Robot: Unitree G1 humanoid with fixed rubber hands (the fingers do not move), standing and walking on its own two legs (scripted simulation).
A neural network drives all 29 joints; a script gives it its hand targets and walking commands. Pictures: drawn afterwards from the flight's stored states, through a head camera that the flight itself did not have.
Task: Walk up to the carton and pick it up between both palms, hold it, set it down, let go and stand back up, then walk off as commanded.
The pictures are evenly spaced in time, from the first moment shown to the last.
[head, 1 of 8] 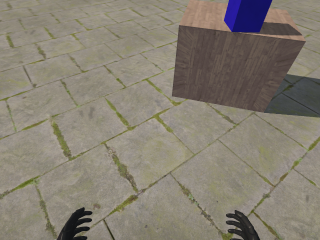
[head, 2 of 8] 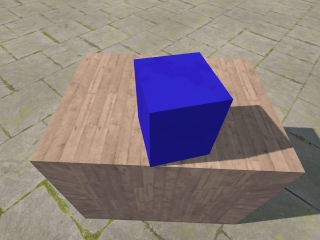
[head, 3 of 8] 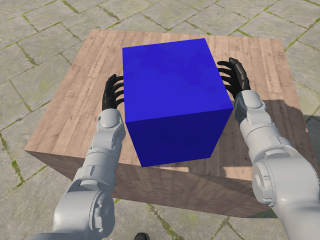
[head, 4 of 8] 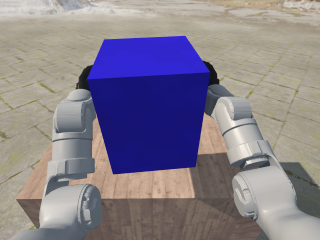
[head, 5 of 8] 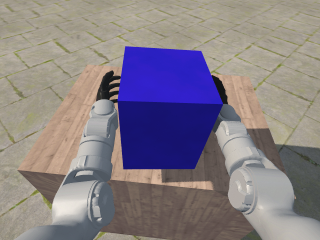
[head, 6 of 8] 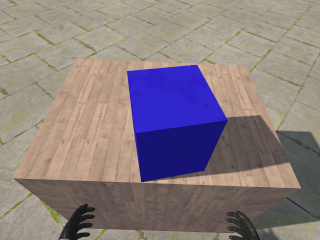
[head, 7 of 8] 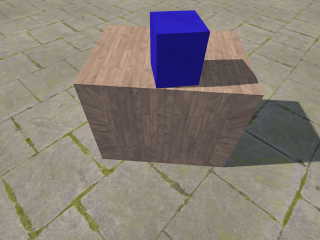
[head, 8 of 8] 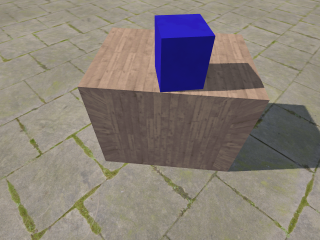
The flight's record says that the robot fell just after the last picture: no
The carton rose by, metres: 0.20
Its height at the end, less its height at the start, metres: +0.00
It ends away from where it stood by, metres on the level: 0.01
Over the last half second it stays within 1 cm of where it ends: yes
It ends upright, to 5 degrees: yes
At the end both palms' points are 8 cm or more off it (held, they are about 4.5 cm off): yes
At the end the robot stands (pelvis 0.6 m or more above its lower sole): yes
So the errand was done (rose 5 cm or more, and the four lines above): yes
